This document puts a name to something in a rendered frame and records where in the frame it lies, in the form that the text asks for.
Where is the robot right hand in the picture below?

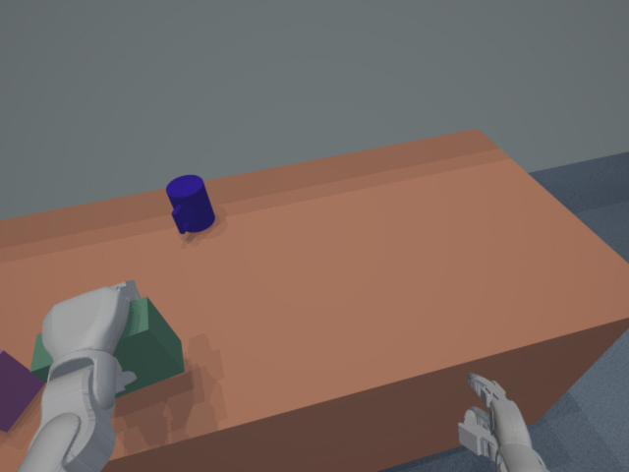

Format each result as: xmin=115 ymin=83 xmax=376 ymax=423
xmin=458 ymin=373 xmax=533 ymax=462

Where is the robot right forearm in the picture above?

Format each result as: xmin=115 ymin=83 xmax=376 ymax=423
xmin=495 ymin=443 xmax=549 ymax=472

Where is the robot left forearm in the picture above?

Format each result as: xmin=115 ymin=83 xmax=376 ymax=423
xmin=17 ymin=350 xmax=116 ymax=472

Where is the table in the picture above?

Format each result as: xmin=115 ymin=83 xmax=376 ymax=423
xmin=0 ymin=129 xmax=629 ymax=472

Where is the robot left hand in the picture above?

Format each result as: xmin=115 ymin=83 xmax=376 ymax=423
xmin=42 ymin=280 xmax=141 ymax=393

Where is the sponge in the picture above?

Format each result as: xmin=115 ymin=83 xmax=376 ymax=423
xmin=29 ymin=296 xmax=185 ymax=398

